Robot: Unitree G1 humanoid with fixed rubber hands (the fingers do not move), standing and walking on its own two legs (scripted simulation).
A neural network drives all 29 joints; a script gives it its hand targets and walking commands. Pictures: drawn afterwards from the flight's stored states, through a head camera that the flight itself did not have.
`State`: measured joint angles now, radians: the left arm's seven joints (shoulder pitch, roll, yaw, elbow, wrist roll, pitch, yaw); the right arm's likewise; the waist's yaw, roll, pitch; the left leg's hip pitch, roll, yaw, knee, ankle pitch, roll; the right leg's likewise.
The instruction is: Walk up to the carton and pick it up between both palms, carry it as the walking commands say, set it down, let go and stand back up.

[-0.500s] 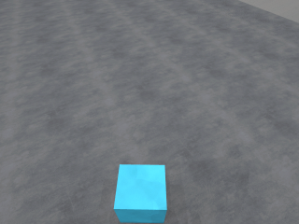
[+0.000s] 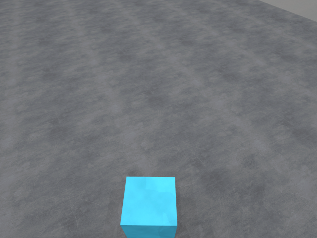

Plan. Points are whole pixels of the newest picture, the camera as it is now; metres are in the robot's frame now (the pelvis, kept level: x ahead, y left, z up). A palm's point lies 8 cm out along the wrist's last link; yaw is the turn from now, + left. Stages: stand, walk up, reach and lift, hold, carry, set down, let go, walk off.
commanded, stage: stand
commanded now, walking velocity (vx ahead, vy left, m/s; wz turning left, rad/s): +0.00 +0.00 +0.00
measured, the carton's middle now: (150, 208) +0.42 +0.05 -0.64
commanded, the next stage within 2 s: reach and lift in 0.06 s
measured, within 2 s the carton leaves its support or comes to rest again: neither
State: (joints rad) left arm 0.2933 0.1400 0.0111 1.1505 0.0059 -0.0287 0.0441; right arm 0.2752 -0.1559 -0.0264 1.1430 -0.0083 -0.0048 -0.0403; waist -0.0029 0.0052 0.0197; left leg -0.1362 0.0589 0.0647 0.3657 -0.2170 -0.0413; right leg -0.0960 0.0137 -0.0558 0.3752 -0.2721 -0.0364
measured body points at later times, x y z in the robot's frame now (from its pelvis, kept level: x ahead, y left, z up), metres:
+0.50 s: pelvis -0.04 +0.02 -0.03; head +0.06 +0.01 +0.40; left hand +0.13 +0.24 -0.16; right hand +0.12 -0.20 -0.17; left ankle -0.01 +0.15 -0.74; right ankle -0.04 -0.09 -0.74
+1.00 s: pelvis -0.12 +0.04 -0.09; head +0.06 +0.04 +0.31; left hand +0.25 +0.24 -0.19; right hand +0.24 -0.20 -0.19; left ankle -0.02 +0.15 -0.74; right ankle -0.04 -0.09 -0.74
